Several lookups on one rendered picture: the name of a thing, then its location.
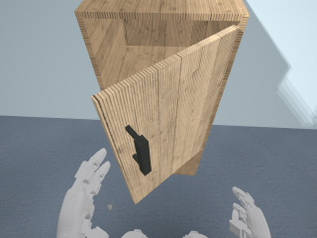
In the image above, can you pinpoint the robot left hand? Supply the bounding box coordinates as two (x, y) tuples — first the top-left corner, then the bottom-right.
(56, 148), (111, 238)

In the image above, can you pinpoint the cupboard door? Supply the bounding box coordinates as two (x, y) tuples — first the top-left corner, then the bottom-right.
(90, 25), (240, 204)

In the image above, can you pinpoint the robot right hand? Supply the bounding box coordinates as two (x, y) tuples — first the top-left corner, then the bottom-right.
(229, 186), (271, 238)

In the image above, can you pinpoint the handle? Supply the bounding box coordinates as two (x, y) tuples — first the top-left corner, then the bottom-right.
(125, 125), (152, 176)

